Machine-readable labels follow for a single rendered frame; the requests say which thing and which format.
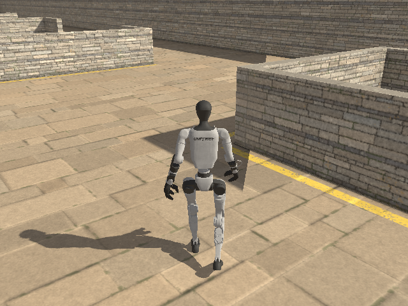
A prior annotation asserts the robot right forearm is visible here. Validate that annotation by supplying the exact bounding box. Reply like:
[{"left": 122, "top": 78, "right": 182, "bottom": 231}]
[{"left": 228, "top": 153, "right": 238, "bottom": 173}]

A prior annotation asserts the right robot hand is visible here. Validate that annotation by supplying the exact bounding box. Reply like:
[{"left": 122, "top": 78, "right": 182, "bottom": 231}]
[{"left": 224, "top": 170, "right": 239, "bottom": 182}]

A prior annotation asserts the left robot upper arm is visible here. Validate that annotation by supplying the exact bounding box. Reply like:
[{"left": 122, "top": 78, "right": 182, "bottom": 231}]
[{"left": 173, "top": 128, "right": 191, "bottom": 164}]

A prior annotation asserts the left robot hand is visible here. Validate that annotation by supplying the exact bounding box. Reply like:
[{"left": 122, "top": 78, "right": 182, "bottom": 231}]
[{"left": 164, "top": 183, "right": 179, "bottom": 200}]

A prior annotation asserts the humanoid robot head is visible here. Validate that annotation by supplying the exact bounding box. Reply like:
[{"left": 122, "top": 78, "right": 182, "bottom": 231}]
[{"left": 193, "top": 100, "right": 215, "bottom": 131}]

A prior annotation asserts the right robot upper arm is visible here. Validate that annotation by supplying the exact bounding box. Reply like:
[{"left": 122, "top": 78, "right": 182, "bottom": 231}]
[{"left": 217, "top": 128, "right": 234, "bottom": 162}]

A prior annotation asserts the robot left forearm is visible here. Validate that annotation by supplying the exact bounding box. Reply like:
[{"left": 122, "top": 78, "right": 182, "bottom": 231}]
[{"left": 166, "top": 154, "right": 180, "bottom": 185}]

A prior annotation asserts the robot right foot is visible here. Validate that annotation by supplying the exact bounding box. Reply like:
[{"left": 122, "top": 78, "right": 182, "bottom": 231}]
[{"left": 213, "top": 258, "right": 223, "bottom": 270}]

